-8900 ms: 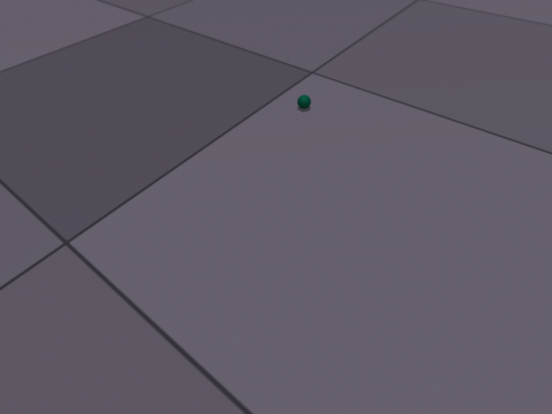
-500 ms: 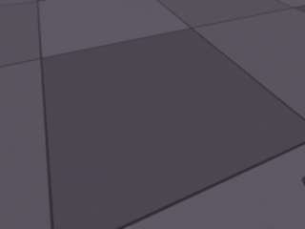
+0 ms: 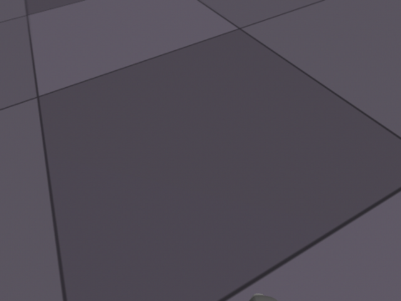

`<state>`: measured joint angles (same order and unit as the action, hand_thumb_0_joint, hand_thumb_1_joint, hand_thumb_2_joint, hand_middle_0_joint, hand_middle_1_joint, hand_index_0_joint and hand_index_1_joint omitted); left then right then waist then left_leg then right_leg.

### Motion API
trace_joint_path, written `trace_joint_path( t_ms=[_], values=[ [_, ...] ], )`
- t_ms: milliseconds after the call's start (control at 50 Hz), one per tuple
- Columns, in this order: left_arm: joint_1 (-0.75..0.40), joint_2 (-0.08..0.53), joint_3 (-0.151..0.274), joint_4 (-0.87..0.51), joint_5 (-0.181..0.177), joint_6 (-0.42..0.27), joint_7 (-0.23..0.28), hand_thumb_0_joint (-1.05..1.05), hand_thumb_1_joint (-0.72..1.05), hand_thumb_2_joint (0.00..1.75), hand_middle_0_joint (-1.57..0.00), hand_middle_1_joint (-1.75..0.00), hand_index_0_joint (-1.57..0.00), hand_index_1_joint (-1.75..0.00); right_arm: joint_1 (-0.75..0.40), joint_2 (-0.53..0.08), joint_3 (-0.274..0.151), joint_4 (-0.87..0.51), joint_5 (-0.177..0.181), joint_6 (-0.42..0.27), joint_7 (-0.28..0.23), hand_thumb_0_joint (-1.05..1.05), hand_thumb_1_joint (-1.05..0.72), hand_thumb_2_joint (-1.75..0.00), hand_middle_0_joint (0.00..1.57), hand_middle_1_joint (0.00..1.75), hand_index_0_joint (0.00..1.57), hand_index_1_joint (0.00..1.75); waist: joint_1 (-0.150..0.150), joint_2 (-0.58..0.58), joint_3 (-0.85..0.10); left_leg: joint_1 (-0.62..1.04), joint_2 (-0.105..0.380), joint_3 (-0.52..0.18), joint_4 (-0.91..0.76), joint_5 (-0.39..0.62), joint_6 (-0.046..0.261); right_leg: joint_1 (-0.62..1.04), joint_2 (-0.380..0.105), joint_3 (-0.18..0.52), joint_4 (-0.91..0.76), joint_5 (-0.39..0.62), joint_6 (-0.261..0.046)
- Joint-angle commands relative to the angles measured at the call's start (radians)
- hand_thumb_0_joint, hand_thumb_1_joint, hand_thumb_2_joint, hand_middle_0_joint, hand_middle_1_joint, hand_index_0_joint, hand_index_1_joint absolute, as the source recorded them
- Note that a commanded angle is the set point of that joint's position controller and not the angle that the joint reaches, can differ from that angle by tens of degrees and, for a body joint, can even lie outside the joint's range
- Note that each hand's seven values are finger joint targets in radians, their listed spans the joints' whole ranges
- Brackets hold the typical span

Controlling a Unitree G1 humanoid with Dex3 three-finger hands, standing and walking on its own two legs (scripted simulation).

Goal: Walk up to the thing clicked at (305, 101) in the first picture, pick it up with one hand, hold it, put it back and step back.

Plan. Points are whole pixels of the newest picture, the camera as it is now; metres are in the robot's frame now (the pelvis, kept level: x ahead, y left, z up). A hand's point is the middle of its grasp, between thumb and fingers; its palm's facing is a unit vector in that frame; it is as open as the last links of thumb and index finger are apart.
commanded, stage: walk up
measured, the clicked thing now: out of the picture +0.48 -0.98 -0.71
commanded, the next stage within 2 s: stand in 0.88 s
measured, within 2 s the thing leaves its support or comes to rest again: neither
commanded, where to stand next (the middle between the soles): +0.12 +0.02 m, yaw +0 degrees
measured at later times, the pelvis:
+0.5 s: pelvis +0.04 +0.02 +0.02, yaw +1 degrees
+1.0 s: pelvis +0.05 +0.02 +0.03, yaw +1 degrees
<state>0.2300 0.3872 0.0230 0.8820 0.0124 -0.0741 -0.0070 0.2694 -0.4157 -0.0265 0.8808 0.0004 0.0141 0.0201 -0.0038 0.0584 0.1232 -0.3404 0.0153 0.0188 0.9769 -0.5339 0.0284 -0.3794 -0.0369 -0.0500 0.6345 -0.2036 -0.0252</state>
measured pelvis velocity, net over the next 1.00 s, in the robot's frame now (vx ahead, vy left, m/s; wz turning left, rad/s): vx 0.05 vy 0.02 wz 0.01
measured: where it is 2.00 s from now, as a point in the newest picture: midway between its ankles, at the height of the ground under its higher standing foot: outside the picture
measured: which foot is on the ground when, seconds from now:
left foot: up 0.00-0.14, down 0.16-1.00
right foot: down 0.00-1.00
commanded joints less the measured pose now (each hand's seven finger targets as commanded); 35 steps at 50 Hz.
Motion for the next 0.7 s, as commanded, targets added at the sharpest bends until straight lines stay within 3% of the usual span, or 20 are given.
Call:
trace_joint_path(
  t_ms=[0, 40, 80, 100, 120, 140, 160, 180, 200, 220, 260, 300, 380, 440, 520, 680],
  values=[
    [0.012, 0.27, 0.066, -0.049, 0.001, -0.006, 0.026, 0.0, 0.9, 0.9, -0.2, -0.3, -0.2, -0.3, 0.087, -0.175, -0.056, -0.004, -0.001, -0.026, -0.016, 0.0, -0.9, -0.9, 0.2, 0.3, 0.2, 0.3, 0.005, -0.226, -0.144, -0.095, 0.044, -0.043, -0.067, 0.063, -0.012, 0.157, -0.216, 0.254, -0.249, 0.091, -0.168],
    [-0.004, 0.261, 0.065, -0.045, 0.009, 0.002, 0.025, 0.0, 0.9, 0.9, -0.2, -0.3, -0.2, -0.3, 0.056, -0.158, -0.052, 0.016, -0.004, -0.026, -0.013, 0.0, -0.9, -0.9, 0.2, 0.3, 0.2, 0.3, 0.015, -0.248, -0.154, -0.027, 0.032, -0.014, -0.191, 0.076, -0.017, 0.109, -0.203, 0.211, -0.219, 0.136, -0.164],
    [-0.059, 0.266, 0.061, -0.041, 0.002, 0.016, 0.023, 0.0, 0.9, 0.9, -0.2, -0.3, -0.2, -0.3, 0.057, -0.156, -0.054, 0.046, -0.003, -0.028, -0.016, 0.0, -0.9, -0.9, 0.2, 0.3, 0.2, 0.3, 0.001, -0.242, -0.162, 0.075, 0.012, 0.017, -0.275, 0.176, -0.018, 0.034, -0.197, 0.183, -0.181, 0.092, -0.151],
    [-0.085, 0.259, 0.057, -0.041, -0.006, 0.026, 0.021, 0.0, 0.9, 0.9, -0.2, -0.3, -0.2, -0.3, 0.057, -0.151, -0.054, 0.059, -0.004, -0.033, -0.019, 0.0, -0.9, -0.9, 0.2, 0.3, 0.2, 0.3, -0.019, -0.231, -0.168, 0.141, 0.003, 0.03, -0.372, 0.275, -0.011, -0.014, -0.191, 0.171, -0.146, 0.049, -0.134],
    [-0.102, 0.231, 0.046, -0.038, -0.014, 0.033, 0.019, 0.0, 0.9, 0.9, -0.2, -0.3, -0.2, -0.3, 0.055, -0.169, -0.061, 0.068, -0.012, -0.038, -0.023, 0.0, -0.9, -0.9, 0.2, 0.3, 0.2, 0.3, -0.025, -0.189, -0.156, 0.175, 0.014, 0.009, -0.399, 0.325, -0.006, -0.07, -0.18, 0.164, -0.128, -0.023, -0.097],
    [-0.109, 0.203, 0.034, -0.036, -0.019, 0.04, 0.016, 0.0, 0.9, 0.9, -0.2, -0.3, -0.2, -0.3, 0.021, -0.199, -0.065, 0.063, -0.022, -0.043, -0.026, 0.0, -0.9, -0.9, 0.2, 0.3, 0.2, 0.3, -0.021, -0.118, -0.138, 0.156, 0.074, -0.087, -0.472, 0.299, 0.011, -0.106, -0.142, 0.144, -0.105, -0.115, -0.06],
    [-0.093, 0.167, 0.026, -0.026, -0.025, 0.051, 0.014, 0.0, 0.9, 0.9, -0.2, -0.3, -0.2, -0.3, -0.064, -0.242, -0.066, 0.037, -0.022, -0.051, -0.025, 0.0, -0.9, -0.9, 0.2, 0.3, 0.2, 0.3, 0.015, -0.011, -0.113, 0.049, 0.195, -0.301, -0.603, 0.125, 0.052, -0.089, -0.067, 0.112, -0.062, -0.255, -0.014],
    [-0.09, 0.201, 0.039, 0.014, -0.026, 0.057, 0.016, 0.0, 0.9, 0.9, -0.2, -0.3, -0.2, -0.3, -0.126, -0.271, -0.062, 0.038, -0.008, -0.049, -0.021, 0.0, -0.9, -0.9, 0.2, 0.3, 0.2, 0.3, 0.029, 0.056, -0.074, -0.131, 0.259, -0.357, -0.667, -0.01, 0.11, 0.08, -0.005, 0.047, 0.03, -0.281, -0.005],
    [-0.074, 0.208, 0.041, 0.041, -0.018, 0.059, 0.014, 0.0, 0.9, 0.9, -0.2, -0.3, -0.2, -0.3, -0.169, -0.248, -0.053, 0.042, -0.012, -0.047, -0.019, 0.0, -0.9, -0.9, 0.2, 0.3, 0.2, 0.3, 0.045, 0.017, -0.057, -0.166, 0.239, -0.321, -0.664, -0.033, 0.109, 0.136, -0.008, 0.06, 0.033, -0.241, -0.006],
    [-0.084, 0.194, 0.039, 0.052, -0.017, 0.056, 0.01, 0.0, 0.9, 0.9, -0.2, -0.3, -0.2, -0.3, -0.17, -0.224, -0.041, 0.054, -0.01, -0.049, -0.02, 0.0, -0.9, -0.9, 0.2, 0.3, 0.2, 0.3, 0.045, -0.003, -0.06, -0.143, 0.192, -0.254, -0.645, 0.017, 0.077, 0.137, -0.012, 0.068, -0.041, -0.184, -0.01],
    [-0.082, 0.2, 0.038, 0.092, -0.02, 0.045, 0.008, 0.0, 0.9, 0.9, -0.2, -0.3, -0.2, -0.3, -0.18, -0.198, -0.027, 0.08, -0.007, -0.054, -0.018, 0.0, -0.9, -0.9, 0.2, 0.3, 0.2, 0.3, 0.045, 0.045, -0.095, -0.076, 0.149, -0.192, -0.595, 0.156, 0.029, 0.176, -0.042, 0.095, -0.112, -0.057, -0.014],
    [-0.12, 0.205, 0.03, 0.109, -0.021, 0.04, 0.007, 0.0, 0.9, 0.9, -0.2, -0.3, -0.2, -0.3, -0.173, -0.184, -0.017, 0.101, -0.003, -0.056, -0.018, 0.0, -0.9, -0.9, 0.2, 0.3, 0.2, 0.3, 0.024, 0.047, -0.142, -0.008, 0.131, -0.167, -0.593, 0.221, 0.02, 0.185, -0.065, 0.114, -0.143, -0.001, -0.017],
    [-0.159, 0.202, 0.018, 0.147, -0.027, 0.036, 0.008, 0.0, 0.9, 0.9, -0.2, -0.3, -0.2, -0.3, -0.196, -0.179, -0.01, 0.135, 0.003, -0.059, -0.024, 0.0, -0.9, -0.9, 0.2, 0.3, 0.2, 0.3, 0.019, -0.006, -0.181, 0.109, 0.124, -0.125, -0.56, 0.454, 0.014, 0.208, -0.087, 0.11, -0.186, 0.169, -0.004],
    [-0.173, 0.196, 0.013, 0.175, -0.029, 0.036, 0.009, 0.0, 0.9, 0.9, -0.2, -0.3, -0.2, -0.3, -0.214, -0.175, -0.011, 0.158, 0.009, -0.055, -0.026, 0.0, -0.9, -0.9, 0.2, 0.3, 0.2, 0.3, 0.015, -0.022, -0.205, 0.177, 0.123, -0.102, -0.564, 0.537, 0.011, 0.223, -0.102, 0.11, -0.219, 0.232, -0.003],
    [-0.2, 0.183, 0.008, 0.211, -0.026, 0.043, 0.007, 0.0, 0.9, 0.9, -0.2, -0.3, -0.2, -0.3, -0.253, -0.168, -0.014, 0.183, 0.009, -0.046, -0.026, 0.0, -0.9, -0.9, 0.2, 0.3, 0.2, 0.3, 0.011, -0.046, -0.173, 0.185, 0.123, -0.1, -0.624, 0.464, 0.006, 0.22, -0.104, 0.11, -0.277, 0.171, 0.007],
    [-0.217, 0.174, 0.01, 0.246, -0.016, 0.041, 0.005, 0.0, 0.9, 0.9, -0.2, -0.3, -0.2, -0.3, -0.295, -0.158, -0.011, 0.218, 0.005, -0.04, -0.02, 0.0, -0.9, -0.9, 0.2, 0.3, 0.2, 0.3, 0.011, -0.084, -0.155, 0.232, 0.119, -0.088, -0.682, 0.413, -0.005, 0.209, -0.109, 0.12, -0.362, 0.112, 0.018]
  ],
)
